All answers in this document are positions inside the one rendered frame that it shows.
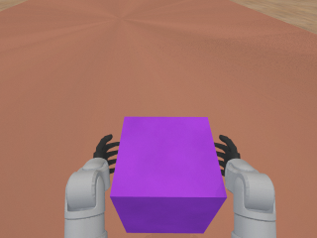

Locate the robot left forearm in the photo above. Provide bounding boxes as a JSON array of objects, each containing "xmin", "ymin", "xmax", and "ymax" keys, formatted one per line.
[{"xmin": 64, "ymin": 158, "xmax": 111, "ymax": 238}]

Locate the left robot hand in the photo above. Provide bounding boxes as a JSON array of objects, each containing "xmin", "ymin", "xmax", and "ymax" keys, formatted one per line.
[{"xmin": 93, "ymin": 134, "xmax": 120, "ymax": 174}]

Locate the robot right forearm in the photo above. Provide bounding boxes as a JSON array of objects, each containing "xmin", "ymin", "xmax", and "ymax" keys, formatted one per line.
[{"xmin": 224, "ymin": 159, "xmax": 276, "ymax": 238}]

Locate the carton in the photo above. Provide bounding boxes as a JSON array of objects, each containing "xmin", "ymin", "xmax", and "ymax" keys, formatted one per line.
[{"xmin": 110, "ymin": 116, "xmax": 227, "ymax": 234}]

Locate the right robot hand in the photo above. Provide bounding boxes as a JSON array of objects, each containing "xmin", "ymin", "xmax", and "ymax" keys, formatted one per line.
[{"xmin": 214, "ymin": 135, "xmax": 241, "ymax": 177}]

